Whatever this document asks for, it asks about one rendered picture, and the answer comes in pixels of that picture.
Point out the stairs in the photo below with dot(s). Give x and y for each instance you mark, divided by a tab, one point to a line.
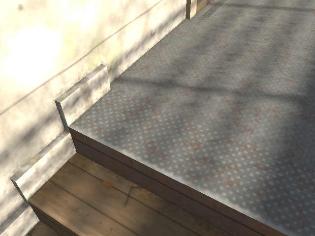
100	191

